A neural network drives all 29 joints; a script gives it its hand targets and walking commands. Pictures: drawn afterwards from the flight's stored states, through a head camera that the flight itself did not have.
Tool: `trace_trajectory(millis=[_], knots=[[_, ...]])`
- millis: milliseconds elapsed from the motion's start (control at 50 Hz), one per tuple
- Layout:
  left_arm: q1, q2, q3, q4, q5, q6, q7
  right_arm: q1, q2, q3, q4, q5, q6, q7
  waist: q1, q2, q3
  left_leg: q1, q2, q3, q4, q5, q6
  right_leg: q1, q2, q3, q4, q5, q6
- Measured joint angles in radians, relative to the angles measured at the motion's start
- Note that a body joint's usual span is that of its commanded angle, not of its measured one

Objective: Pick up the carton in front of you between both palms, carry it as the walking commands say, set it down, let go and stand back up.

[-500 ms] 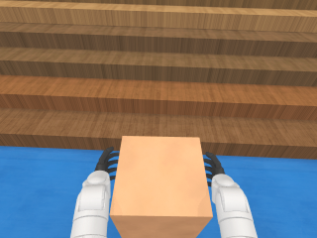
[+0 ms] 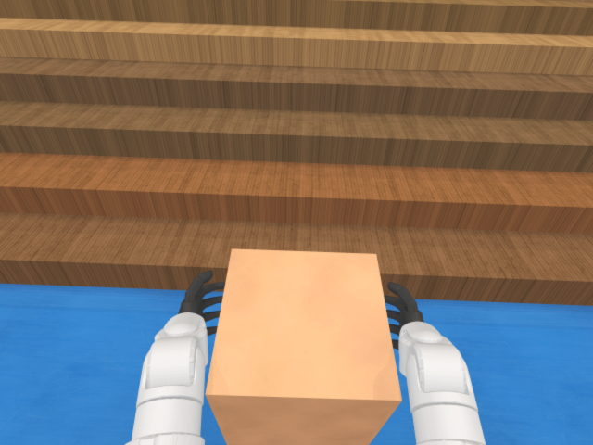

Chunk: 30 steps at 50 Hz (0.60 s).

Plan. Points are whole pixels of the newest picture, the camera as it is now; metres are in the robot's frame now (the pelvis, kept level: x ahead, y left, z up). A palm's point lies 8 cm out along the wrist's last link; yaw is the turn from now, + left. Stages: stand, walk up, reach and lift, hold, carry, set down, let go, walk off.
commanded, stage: carry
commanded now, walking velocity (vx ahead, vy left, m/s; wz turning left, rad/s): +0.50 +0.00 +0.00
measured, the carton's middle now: (299, 355) +0.29 +0.00 -0.02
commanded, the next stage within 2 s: none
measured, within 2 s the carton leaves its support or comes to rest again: neither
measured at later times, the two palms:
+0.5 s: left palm (205, 245) +0.41 +0.15 +0.10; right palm (397, 256) +0.40 -0.15 +0.09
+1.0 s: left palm (222, 134) +0.71 +0.16 +0.14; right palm (361, 135) +0.72 -0.14 +0.13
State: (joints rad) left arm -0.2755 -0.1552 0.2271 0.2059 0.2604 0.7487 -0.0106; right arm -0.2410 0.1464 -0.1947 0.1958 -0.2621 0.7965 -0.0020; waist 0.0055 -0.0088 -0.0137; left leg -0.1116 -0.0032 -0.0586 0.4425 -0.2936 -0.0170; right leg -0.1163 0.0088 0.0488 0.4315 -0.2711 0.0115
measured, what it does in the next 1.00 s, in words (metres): walks ahead: right foot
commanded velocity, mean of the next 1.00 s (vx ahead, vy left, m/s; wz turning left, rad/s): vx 0.50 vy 0.00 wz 0.00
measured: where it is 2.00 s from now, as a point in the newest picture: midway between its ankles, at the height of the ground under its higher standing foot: (282, 263)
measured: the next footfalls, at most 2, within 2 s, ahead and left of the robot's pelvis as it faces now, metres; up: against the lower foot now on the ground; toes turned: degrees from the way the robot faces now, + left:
right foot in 0.60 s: +0.33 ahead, -0.10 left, +0.00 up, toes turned -10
left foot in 1.02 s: +0.63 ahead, +0.10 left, +0.00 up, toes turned +13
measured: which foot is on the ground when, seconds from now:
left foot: down 0.00-0.60, up 0.62-1.00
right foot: down 0.00-0.34, up 0.36-0.58, down 0.60-1.00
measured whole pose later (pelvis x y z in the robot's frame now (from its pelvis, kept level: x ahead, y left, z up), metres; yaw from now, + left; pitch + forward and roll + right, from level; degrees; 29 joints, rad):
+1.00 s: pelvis +0.45 +0.00 -0.01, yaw +2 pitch +5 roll +1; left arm -0.22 -0.14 0.12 -0.54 0.02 1.25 0.14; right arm -0.19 0.13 -0.12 -0.59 -0.05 1.31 -0.14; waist 0.04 -0.03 -0.14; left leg -0.54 0.06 0.20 0.55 -0.14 0.03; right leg 0.01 -0.04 -0.20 0.35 -0.43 0.00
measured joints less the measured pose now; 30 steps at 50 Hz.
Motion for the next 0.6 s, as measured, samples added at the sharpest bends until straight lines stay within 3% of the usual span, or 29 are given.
trace_trajectory(millis=[40,120,160,240,300,360,440,540,600], knots=[[0.007,0.002,-0.009,-0.035,-0.016,0.018,0.009,0.004,-0.001,0.008,-0.031,0.019,0.016,-0.01,0.003,-0.003,-0.043,-0.052,0.004,0.003,0.029,-0.074,-0.002,-0.057,-0.003,-0.009,0.041,-0.091,0.006],[0.014,0.004,-0.017,-0.146,-0.048,0.059,0.019,-0.02,0.004,0.011,-0.123,0.052,0.066,-0.021,0.01,-0.005,-0.079,-0.111,0.009,0.014,0.068,0.002,-0.001,-0.135,-0.022,-0.044,0.116,-0.071,0.009],[0.017,0.004,-0.033,-0.177,-0.068,0.093,0.032,-0.01,-0.001,0.022,-0.176,0.057,0.112,-0.031,0.006,-0.001,-0.106,-0.14,0.016,0.007,0.118,-0.054,0.006,-0.137,-0.018,-0.06,0.109,-0.038,-0.005],[0.035,0.008,-0.088,-0.246,-0.095,0.191,0.068,0.026,-0.022,0.024,-0.26,0.1,0.204,-0.037,-0.002,-0.03,-0.15,-0.262,0.031,0.089,0.305,-0.139,0.014,-0.134,-0.041,-0.09,0.074,-0.033,-0.018],[0.071,0.015,-0.116,-0.357,-0.126,0.273,0.098,0.06,-0.026,0.043,-0.344,0.139,0.262,-0.05,0.003,-0.054,-0.157,-0.256,0.028,0.153,0.155,-0.08,0.024,-0.116,-0.067,-0.08,0.043,-0.045,-0.005],[0.106,0.021,-0.111,-0.487,-0.159,0.322,0.105,0.084,-0.009,0.077,-0.452,0.158,0.299,-0.076,0.002,-0.051,-0.157,-0.211,0.025,0.191,0.052,0.052,0.032,-0.157,-0.085,-0.085,0.193,-0.136,-0.001],[0.193,0.028,-0.126,-0.581,-0.194,0.383,0.119,0.155,-0.019,0.133,-0.542,0.179,0.373,-0.103,-0.002,-0.01,-0.168,-0.14,0.045,0.207,0.026,-0.007,0.027,-0.285,-0.063,-0.13,0.401,-0.216,-0.019],[0.233,0.028,-0.151,-0.649,-0.212,0.426,0.123,0.204,-0.019,0.146,-0.649,0.193,0.442,-0.126,-0.029,0.032,-0.15,-0.011,0.073,0.195,-0.071,-0.03,-0.007,-0.37,-0.05,-0.198,0.254,-0.071,-0.017],[0.217,0.028,-0.159,-0.682,-0.215,0.439,0.125,0.191,-0.021,0.132,-0.702,0.203,0.47,-0.133,-0.031,0.032,-0.139,0.009,0.094,0.185,0.049,-0.138,-0.03,-0.317,-0.043,-0.243,0.097,0.037,-0.035]])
